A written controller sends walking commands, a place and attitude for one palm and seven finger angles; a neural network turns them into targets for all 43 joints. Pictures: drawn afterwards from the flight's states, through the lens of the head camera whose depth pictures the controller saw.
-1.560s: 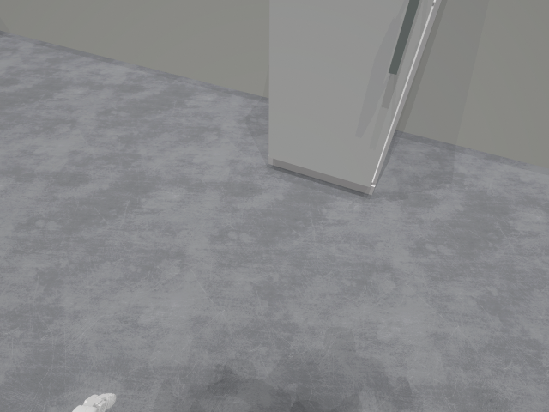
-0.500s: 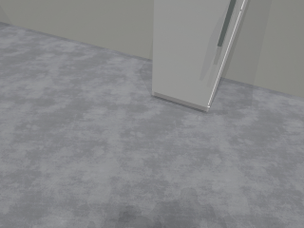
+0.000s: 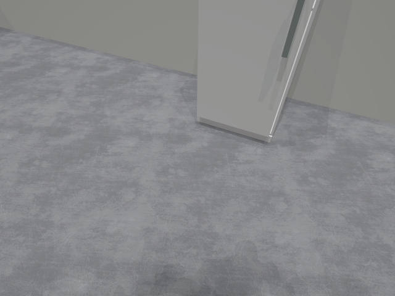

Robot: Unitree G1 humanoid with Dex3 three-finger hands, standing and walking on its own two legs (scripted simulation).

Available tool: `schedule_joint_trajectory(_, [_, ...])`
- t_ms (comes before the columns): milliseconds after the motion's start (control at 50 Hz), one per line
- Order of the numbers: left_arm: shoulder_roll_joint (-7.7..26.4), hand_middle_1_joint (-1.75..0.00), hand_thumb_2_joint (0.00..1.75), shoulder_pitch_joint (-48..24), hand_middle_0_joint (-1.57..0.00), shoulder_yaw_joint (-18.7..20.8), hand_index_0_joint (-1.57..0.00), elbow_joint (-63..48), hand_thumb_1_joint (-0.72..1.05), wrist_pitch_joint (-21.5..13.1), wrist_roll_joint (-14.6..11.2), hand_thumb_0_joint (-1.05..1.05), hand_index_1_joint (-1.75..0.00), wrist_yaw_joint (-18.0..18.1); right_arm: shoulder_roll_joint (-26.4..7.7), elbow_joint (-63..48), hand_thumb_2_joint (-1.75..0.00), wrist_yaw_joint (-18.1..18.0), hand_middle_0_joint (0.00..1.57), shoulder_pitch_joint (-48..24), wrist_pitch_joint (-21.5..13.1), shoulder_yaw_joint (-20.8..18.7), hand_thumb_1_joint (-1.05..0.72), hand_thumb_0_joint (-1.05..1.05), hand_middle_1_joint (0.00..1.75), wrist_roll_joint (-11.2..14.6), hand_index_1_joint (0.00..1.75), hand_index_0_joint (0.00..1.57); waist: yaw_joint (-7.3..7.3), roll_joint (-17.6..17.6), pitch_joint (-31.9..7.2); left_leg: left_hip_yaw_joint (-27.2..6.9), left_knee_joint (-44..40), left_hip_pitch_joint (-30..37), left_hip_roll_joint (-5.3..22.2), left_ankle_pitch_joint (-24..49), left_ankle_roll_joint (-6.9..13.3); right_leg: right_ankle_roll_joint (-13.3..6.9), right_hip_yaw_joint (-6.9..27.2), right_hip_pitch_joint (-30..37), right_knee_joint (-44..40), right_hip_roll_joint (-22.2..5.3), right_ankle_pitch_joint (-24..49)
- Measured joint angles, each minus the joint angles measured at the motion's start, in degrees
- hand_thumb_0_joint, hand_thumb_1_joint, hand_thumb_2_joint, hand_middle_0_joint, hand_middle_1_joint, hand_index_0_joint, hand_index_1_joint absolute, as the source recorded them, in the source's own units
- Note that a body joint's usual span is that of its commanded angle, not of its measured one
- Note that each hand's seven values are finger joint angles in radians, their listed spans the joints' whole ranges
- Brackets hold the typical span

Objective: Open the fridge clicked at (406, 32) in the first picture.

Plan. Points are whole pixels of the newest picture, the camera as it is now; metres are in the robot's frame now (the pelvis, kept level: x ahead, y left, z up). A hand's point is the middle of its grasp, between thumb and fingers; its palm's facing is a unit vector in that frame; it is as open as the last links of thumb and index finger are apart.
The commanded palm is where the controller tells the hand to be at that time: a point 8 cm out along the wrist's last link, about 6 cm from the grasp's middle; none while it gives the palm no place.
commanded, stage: walk to a spot facing it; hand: right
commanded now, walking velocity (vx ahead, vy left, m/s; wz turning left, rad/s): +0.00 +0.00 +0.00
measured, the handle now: (296, 16) +1.21 -0.37 +0.08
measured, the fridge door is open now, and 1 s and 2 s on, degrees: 0 0 0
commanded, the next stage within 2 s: turn to face it in 1.38 s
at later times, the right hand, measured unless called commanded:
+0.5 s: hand out of the picture +0.04 -0.18 -0.20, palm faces -0.07 +0.99 -0.15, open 7.4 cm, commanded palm none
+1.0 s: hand (267, 263) +0.26 -0.17 -0.21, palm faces -0.05 +0.99 -0.10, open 7.4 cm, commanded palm none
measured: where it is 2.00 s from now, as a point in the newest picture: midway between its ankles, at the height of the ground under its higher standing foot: (196, 224)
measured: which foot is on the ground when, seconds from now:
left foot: down 0.00-0.42, up 0.44-0.60, down 0.62-1.00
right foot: down 0.00-0.62, up 0.64-0.98, down 1.00-1.00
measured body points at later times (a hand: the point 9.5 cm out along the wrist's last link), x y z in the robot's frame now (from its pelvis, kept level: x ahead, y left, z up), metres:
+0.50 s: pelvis +0.08 -0.01 -0.03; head +0.09 -0.01 +0.42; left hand +0.03 +0.23 -0.18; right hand +0.05 -0.23 -0.19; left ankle +0.02 +0.11 -0.72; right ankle -0.01 -0.12 -0.75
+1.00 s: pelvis +0.29 -0.01 -0.02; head +0.30 -0.04 +0.42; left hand +0.36 +0.24 -0.15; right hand +0.26 -0.22 -0.20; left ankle +0.16 +0.12 -0.75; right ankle +0.40 -0.10 -0.75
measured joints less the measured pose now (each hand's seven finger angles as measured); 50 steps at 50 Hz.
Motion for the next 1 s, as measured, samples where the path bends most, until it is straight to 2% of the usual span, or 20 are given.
schedule_joint_trajectory(180, [-0.9, -0.30, 0.90, 0.6, -0.20, -0.2, -0.20, 0.0, 0.90, 0.4, 0.4, 0.01, -0.30, 0.1, 0.8, 0.0, -0.90, -0.5, 0.20, 1.0, 0.4, 0.0, -0.90, 0.01, 0.30, -0.1, 0.30, 0.21, -0.22, 0.0, -1.2, -0.3, 1.2, -0.3, -0.1, -1.0, -0.1, 0.0, -0.3, -0.2, 1.3, -0.1, -1.2])
schedule_joint_trajectory(280, [-3.5, -0.30, 0.90, 4.5, -0.20, -0.1, -0.20, -0.4, 0.90, 0.7, 0.9, 0.00, -0.30, -0.3, 3.6, -0.4, -0.90, 0.4, 0.20, 5.9, 0.9, -0.4, -0.90, 0.01, 0.30, -0.5, 0.30, 0.20, -0.58, -0.2, -3.1, -1.2, 5.6, -1.6, -0.9, -5.0, 0.6, -0.4, -1.4, -1.6, 6.9, -0.9, -6.4])
schedule_joint_trajectory(400, [-6.8, -0.30, 0.90, 10.1, -0.20, 0.3, -0.20, -0.1, 0.90, -0.5, 0.7, 0.00, -0.30, -0.2, 7.6, 0.4, -0.90, 0.8, 0.20, 12.2, 0.3, -1.2, -0.90, 0.01, 0.30, -0.5, 0.30, 0.21, -0.53, -0.1, -3.1, -2.2, 11.8, -2.7, -1.7, -10.5, 0.3, -0.5, -2.4, -2.5, 13.9, -1.7, -12.7])
schedule_joint_trajectory(440, [-8.0, -0.30, 0.90, 11.6, -0.20, 0.5, -0.20, 0.1, 0.90, -1.3, 0.6, 0.00, -0.30, 0.1, 8.5, 0.9, -0.90, 0.8, 0.20, 13.9, 0.1, -1.5, -0.90, 0.01, 0.30, -0.5, 0.30, 0.21, -0.52, 0.6, -2.6, -2.6, 16.1, -4.1, -1.6, -12.7, 0.8, -0.7, -3.5, -2.0, 15.2, -1.6, -14.7])
schedule_joint_trajectory(480, [-9.0, -0.30, 0.90, 12.9, -0.20, 0.9, -0.20, 0.3, 0.90, -2.4, 0.8, 0.00, -0.30, 0.6, 9.4, 1.7, -0.90, 0.7, 0.20, 14.6, 0.4, -1.6, -0.90, 0.01, 0.30, -0.4, 0.30, 0.21, -0.11, 0.9, -1.8, -0.4, 24.7, -7.4, -1.0, -14.9, 1.5, -0.7, -5.0, 0.0, 14.7, -1.7, -16.0])
schedule_joint_trajectory(520, [-9.9, -0.30, 0.90, 14.7, -0.20, 1.1, -0.20, 0.5, 0.90, -3.2, 1.0, 0.00, -0.30, 1.1, 10.1, 2.1, -0.90, 0.9, 0.20, 13.7, 0.9, -1.8, -0.90, 0.01, 0.30, -0.5, 0.30, 0.20, 0.93, 0.6, -0.6, 2.6, 30.5, -11.0, -0.1, -18.2, 1.8, -0.5, -5.8, 2.6, 12.7, -2.0, -16.1])
schedule_joint_trajectory(560, [-10.5, -0.30, 0.90, 16.6, -0.20, 1.1, -0.20, 1.2, 0.90, -3.3, 1.3, 0.00, -0.30, 1.3, 10.7, 1.5, -0.90, 1.3, 0.20, 11.7, 1.0, -2.2, -0.91, 0.01, 0.30, -0.5, 0.30, 0.20, 1.80, -0.3, 0.5, 5.2, 29.4, -13.5, 0.9, -18.5, 2.1, 0.0, -6.0, 4.9, 10.4, -2.6, -16.1])
schedule_joint_trajectory(600, [-10.7, -0.30, 0.90, 18.5, -0.20, 1.1, -0.20, 2.5, 0.90, -2.9, 1.2, 0.00, -0.30, 1.3, 10.9, -0.2, -0.90, 1.7, 0.20, 9.3, 0.0, -2.5, -0.91, 0.01, 0.30, -0.6, 0.30, 0.20, 1.90, -1.7, 1.5, 7.5, 22.1, -13.7, 1.1, -13.1, 2.5, 0.7, -5.6, 6.2, 10.4, -3.7, -17.0])
schedule_joint_trajectory(620, [-11.0, -0.30, 0.90, 19.5, -0.20, 1.0, -0.20, 3.2, 0.90, -2.6, 0.9, 0.00, -0.30, 1.2, 10.6, -1.4, -0.90, 1.7, 0.20, 8.5, -1.0, -2.7, -0.91, 0.01, 0.30, -0.7, 0.30, 0.21, 1.64, -1.8, 1.9, 8.0, 18.1, -12.8, 1.3, -9.6, 3.2, 0.6, -5.6, 5.5, 13.4, -4.1, -18.1])
schedule_joint_trajectory(640, [-11.5, -0.30, 0.90, 20.2, -0.20, 1.0, -0.20, 4.1, 0.90, -2.3, 0.5, 0.00, -0.30, 0.9, 10.0, -2.3, -0.90, 1.4, 0.20, 7.7, -2.3, -3.0, -0.91, 0.01, 0.30, -0.8, 0.30, 0.21, 1.19, -1.4, 2.2, 8.4, 18.0, -12.5, 1.6, -5.6, 3.3, 0.0, -5.7, 3.2, 19.7, -4.6, -18.6])
schedule_joint_trajectory(700, [-11.7, -0.30, 0.90, 19.0, -0.20, 1.5, -0.20, 5.6, 0.90, -0.3, 0.3, 0.01, -0.30, 0.2, 9.7, -3.6, -0.90, 0.1, 0.20, 6.8, -4.2, -3.4, -0.91, 0.01, 0.30, -0.3, 0.30, 0.21, -0.15, -1.5, 2.4, 9.5, 18.9, -9.7, 1.2, -8.4, 3.0, -1.2, -3.5, -7.0, 42.5, -4.9, -16.7])
schedule_joint_trajectory(740, [-11.1, -0.30, 0.90, 16.5, -0.20, 2.2, -0.20, 4.6, 0.90, 0.2, 0.7, 0.01, -0.30, 0.0, 9.8, -3.4, -0.90, -0.6, 0.20, 7.6, -4.2, -3.2, -0.91, 0.01, 0.30, -0.5, 0.30, 0.20, -0.40, -1.3, 1.7, 9.1, 15.4, -6.8, 0.7, -8.6, 2.6, -1.2, -3.6, -13.4, 48.3, -5.5, -13.1])
schedule_joint_trajectory(800, [-10.3, -0.30, 0.90, 12.0, -0.20, 3.0, -0.20, 1.1, 0.90, 0.0, 1.0, 0.01, -0.30, -0.3, 10.5, -1.8, -0.90, -1.1, 0.20, 9.8, -3.8, -2.7, -0.91, 0.00, 0.30, -0.9, 0.30, 0.20, 0.40, -0.7, 0.2, 8.1, 9.2, -2.9, 0.2, -6.9, 1.9, -0.2, -4.5, -20.3, 45.3, -7.0, -8.6])
schedule_joint_trajectory(860, [-10.2, -0.30, 0.90, 7.8, -0.19, 3.5, -0.20, -2.7, 0.91, -0.5, 0.9, 0.01, -0.30, -0.9, 11.2, 0.0, -0.90, -0.8, 0.20, 11.6, -3.3, -2.3, -0.91, 0.00, 0.30, -1.1, 0.30, 0.20, 0.92, -0.3, -0.8, 7.2, 4.6, 0.7, 0.2, -6.3, 1.3, 0.7, -5.3, -23.4, 35.6, -8.2, -4.5])
schedule_joint_trajectory(940, [-9.8, -0.30, 0.90, 3.8, -0.19, 3.7, -0.20, -5.7, 0.91, -1.5, 0.6, 0.01, -0.30, -1.6, 11.6, 1.1, -0.90, -0.4, 0.20, 12.9, -3.1, -2.4, -0.90, 0.01, 0.30, -1.1, 0.30, 0.21, -0.15, 0.2, -0.7, 6.8, 2.7, 5.1, 0.5, -8.4, -0.6, 0.6, -6.0, -22.5, 23.1, -8.1, -1.7])
schedule_joint_trajectory(1000, [-9.3, -0.30, 0.90, 2.4, -0.19, 3.5, -0.20, -7.2, 0.91, -2.7, 0.8, 0.00, -0.30, -1.7, 11.4, 1.3, -0.90, -0.2, 0.20, 14.3, -2.9, -2.8, -0.90, 0.01, 0.30, -1.0, 0.30, 0.21, -1.05, 0.7, -0.5, 6.3, 6.5, 6.7, 1.6, -13.1, -1.9, -0.1, -7.4, -18.0, 15.4, -6.8, -0.7])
